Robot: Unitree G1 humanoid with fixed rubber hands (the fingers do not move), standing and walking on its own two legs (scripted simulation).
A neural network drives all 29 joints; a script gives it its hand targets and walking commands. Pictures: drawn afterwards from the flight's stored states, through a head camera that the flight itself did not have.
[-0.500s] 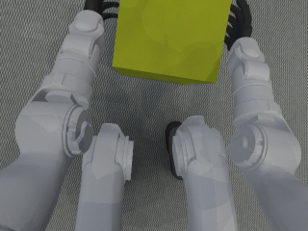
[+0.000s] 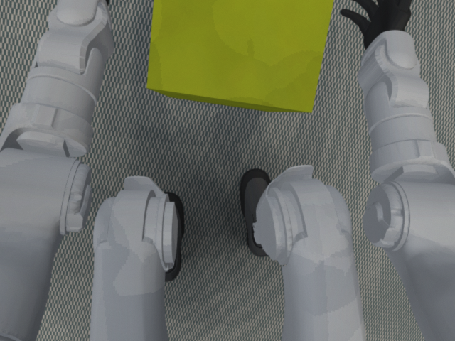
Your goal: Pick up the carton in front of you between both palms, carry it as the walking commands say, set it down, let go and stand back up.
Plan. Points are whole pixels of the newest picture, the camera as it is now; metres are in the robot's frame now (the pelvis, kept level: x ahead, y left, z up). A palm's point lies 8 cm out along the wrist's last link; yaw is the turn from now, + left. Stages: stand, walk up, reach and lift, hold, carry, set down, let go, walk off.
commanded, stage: set down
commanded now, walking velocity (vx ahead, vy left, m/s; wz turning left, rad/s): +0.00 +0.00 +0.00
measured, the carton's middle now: (232, 40) +0.52 -0.06 -0.24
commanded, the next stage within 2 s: let go in 0.90 s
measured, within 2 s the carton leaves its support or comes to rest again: neither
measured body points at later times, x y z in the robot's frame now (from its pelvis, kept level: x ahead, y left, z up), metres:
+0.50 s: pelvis +0.01 +0.01 +0.12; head +0.33 +0.00 +0.44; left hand +0.58 +0.15 +0.00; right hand +0.50 -0.25 +0.02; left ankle +0.09 +0.10 -0.33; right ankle +0.13 -0.11 -0.33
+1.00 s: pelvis +0.06 -0.01 +0.27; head +0.33 -0.02 +0.62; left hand +0.57 +0.14 +0.16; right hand +0.49 -0.26 +0.16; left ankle +0.09 +0.11 -0.33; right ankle +0.13 -0.11 -0.33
